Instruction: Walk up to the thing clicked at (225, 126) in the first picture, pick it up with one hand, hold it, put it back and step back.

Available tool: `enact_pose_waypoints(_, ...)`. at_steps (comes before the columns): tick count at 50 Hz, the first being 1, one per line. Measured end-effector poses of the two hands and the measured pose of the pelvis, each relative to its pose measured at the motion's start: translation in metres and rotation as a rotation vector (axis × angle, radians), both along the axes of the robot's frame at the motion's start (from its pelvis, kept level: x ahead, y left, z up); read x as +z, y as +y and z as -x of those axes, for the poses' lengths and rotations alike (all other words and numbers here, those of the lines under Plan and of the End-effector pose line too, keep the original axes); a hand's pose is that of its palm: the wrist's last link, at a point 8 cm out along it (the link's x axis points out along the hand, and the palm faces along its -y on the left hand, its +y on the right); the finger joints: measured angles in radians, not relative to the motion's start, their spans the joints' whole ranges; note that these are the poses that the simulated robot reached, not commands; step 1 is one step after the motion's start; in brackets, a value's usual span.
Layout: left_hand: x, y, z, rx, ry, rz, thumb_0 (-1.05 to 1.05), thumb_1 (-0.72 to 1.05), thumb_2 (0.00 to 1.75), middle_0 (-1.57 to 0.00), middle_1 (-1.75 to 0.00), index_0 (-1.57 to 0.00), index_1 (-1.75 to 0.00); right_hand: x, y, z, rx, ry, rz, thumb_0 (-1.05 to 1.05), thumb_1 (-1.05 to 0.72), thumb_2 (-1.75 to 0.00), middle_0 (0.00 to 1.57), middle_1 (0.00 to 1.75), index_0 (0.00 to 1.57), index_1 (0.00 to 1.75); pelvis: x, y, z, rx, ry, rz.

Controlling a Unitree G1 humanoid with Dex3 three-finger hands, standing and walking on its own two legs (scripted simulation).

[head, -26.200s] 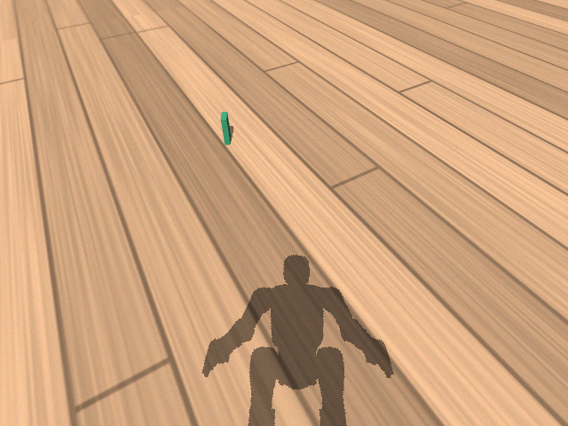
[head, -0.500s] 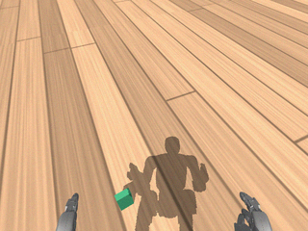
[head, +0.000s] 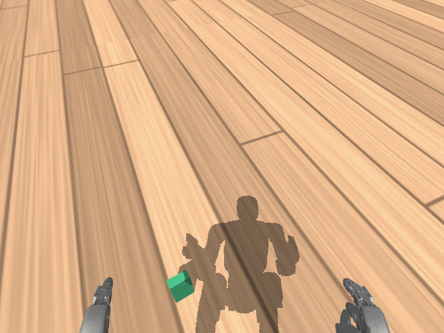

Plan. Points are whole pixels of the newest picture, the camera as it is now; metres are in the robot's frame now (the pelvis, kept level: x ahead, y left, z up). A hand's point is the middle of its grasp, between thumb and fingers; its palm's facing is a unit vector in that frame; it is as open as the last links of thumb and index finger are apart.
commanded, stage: home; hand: left
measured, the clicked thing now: (181, 286) +0.42 +0.19 -0.64
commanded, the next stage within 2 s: stand in 0.24 s
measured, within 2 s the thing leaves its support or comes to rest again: neither
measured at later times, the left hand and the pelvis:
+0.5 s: hand (133, 327) +0.17 +0.18 -0.06, palm faces +0.11 -0.96 -0.27, open 15.9 cm; pelvis +0.00 +0.00 +0.00, yaw +0 degrees
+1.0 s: hand out of the picture +0.10 +0.24 -0.11, palm faces -0.01 -0.94 -0.34, open 7.5 cm; pelvis +0.00 +0.00 +0.03, yaw +0 degrees
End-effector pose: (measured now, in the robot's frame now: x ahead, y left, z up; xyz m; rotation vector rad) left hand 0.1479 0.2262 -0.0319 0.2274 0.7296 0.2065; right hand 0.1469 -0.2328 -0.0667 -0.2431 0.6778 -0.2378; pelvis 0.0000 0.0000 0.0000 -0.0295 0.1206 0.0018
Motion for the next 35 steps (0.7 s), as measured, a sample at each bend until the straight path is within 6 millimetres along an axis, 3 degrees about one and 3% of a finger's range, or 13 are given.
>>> enact_pose_waypoints(22,0.000,-0.001,-0.004,0.003,0.002,0.004,-0.01,-0.43,0.14,-0.09,-0.10,-0.10,-0.11,0.002,-0.003,-0.004,-0.002,-0.003,0.010,0.01,-0.90,-0.90,0.21,0.30,0.20,0.30,0.000,-0.001,-0.004,0.000,0.004,0.000)
enact_pose_waypoints(26,0.000,-0.002,-0.004,0.003,0.003,0.004,-0.01,-0.28,0.29,-0.14,-0.18,-0.15,-0.18,0.001,-0.004,-0.005,-0.005,-0.003,0.009,0.01,-0.90,-0.90,0.21,0.30,0.20,0.30,0.001,-0.001,-0.005,0.000,0.004,0.000)
enact_pose_waypoints(32,0.000,-0.001,-0.004,0.003,0.006,0.002,0.00,0.09,0.61,-0.18,-0.26,-0.19,-0.26,0.001,-0.004,-0.004,-0.005,-0.002,0.010,0.01,-0.90,-0.90,0.21,0.30,0.20,0.30,0.000,-0.002,-0.004,0.001,0.003,0.000)
enact_pose_waypoints(35,-0.015,0.005,-0.005,-0.074,0.028,-0.034,0.00,0.30,0.73,-0.19,-0.27,-0.20,-0.28,-0.008,-0.008,0.000,0.092,0.113,0.044,0.01,-0.90,-0.90,0.21,0.30,0.20,0.30,0.004,-0.002,0.000,-0.003,-0.041,-0.017)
